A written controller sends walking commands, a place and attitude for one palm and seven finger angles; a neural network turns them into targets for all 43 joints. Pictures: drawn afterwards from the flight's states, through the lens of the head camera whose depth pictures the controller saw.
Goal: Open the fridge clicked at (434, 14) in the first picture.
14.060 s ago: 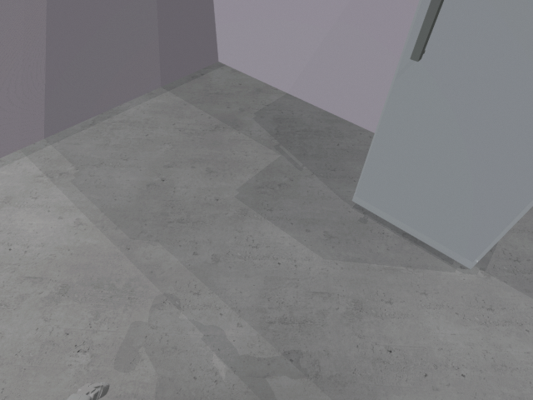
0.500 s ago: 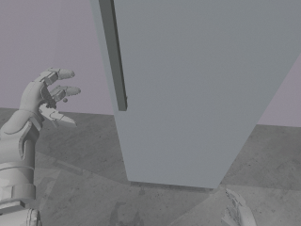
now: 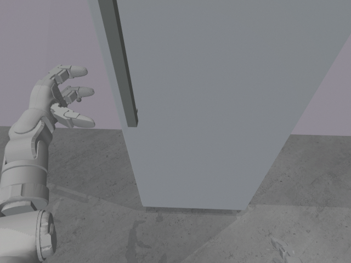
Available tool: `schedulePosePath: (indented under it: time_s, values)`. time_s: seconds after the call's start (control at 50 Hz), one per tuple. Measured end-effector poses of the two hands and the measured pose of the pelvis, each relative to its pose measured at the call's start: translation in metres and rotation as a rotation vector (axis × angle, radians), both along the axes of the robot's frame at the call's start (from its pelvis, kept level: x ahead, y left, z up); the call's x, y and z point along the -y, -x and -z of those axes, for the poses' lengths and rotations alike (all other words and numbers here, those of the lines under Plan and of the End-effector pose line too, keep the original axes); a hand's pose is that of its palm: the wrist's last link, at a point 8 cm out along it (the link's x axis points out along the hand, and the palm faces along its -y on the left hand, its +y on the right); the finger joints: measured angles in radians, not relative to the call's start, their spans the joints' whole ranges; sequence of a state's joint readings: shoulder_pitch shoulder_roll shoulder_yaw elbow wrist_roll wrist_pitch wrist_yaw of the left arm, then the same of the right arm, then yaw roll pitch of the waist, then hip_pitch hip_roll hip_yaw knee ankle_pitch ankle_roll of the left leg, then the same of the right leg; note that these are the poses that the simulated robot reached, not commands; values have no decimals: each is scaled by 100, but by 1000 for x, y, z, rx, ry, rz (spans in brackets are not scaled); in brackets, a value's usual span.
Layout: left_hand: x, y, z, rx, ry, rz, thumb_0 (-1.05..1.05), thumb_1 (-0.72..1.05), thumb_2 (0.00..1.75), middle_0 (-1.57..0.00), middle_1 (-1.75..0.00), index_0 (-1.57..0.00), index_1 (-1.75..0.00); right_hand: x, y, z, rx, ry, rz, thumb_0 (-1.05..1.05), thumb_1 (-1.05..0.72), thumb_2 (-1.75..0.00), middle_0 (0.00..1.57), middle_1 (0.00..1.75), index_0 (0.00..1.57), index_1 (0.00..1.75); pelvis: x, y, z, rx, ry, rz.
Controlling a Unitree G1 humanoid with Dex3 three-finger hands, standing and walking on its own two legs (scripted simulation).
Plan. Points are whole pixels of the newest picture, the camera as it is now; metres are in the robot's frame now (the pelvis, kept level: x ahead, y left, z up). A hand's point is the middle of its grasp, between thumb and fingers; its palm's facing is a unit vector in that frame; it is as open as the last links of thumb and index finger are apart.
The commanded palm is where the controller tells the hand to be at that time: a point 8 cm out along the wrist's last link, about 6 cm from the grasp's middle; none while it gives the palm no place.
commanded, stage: move the hooked fingers beside the handle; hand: left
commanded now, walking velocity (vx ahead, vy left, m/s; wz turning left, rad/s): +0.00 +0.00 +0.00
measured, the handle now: (120, 47) +0.50 +0.15 +0.26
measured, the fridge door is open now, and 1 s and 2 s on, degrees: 0 0 0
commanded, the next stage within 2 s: feel for the door with the fingertips in 1.24 s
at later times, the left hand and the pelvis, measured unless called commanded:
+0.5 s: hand (93, 88) +0.45 +0.22 +0.18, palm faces +0.05 -1.00 -0.01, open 14.0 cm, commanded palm +0.42 +0.27 +0.18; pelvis +0.01 -0.01 +0.00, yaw -1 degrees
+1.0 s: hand (89, 89) +0.44 +0.22 +0.19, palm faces +0.02 -1.00 +0.02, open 14.0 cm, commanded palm +0.41 +0.27 +0.18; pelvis +0.01 -0.01 +0.00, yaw -1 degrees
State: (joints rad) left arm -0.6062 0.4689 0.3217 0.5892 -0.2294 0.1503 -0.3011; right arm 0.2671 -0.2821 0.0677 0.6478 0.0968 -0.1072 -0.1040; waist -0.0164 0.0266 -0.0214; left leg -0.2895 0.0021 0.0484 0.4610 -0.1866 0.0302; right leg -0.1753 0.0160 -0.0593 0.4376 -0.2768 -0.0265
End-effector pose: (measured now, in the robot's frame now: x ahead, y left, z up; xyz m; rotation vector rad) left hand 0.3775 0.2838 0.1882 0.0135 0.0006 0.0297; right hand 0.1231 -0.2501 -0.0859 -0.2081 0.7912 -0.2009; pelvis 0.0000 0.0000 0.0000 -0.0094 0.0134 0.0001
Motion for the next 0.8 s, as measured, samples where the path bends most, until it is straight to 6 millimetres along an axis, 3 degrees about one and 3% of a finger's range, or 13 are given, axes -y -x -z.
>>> schedulePosePath:
  time_s: [0.32,0.46,0.62,0.8]
  values:
    - [17,-34,0,3,14,9,-1,-50,30,-30,-120,-30,-120,14,22,11,-91,-6,58,1,-90,-90,20,30,21,30,5,-10,1,-30,-5,17]
    - [15,-49,7,-32,22,-18,-1,-50,30,-30,-120,-30,-120,20,29,13,-123,1,74,1,-90,-90,20,30,21,30,8,-12,2,-49,-6,19]
    - [21,-47,2,16,21,18,-1,-50,30,-30,-120,-30,-120,24,31,16,-140,-6,88,1,-90,-90,20,30,20,30,9,-17,3,-50,-9,27]
    - [8,-42,15,-28,5,-32,-1,-50,30,-30,-120,-30,-120,24,21,12,-119,0,76,1,-90,-90,20,30,20,30,10,-15,3,-54,-6,20]
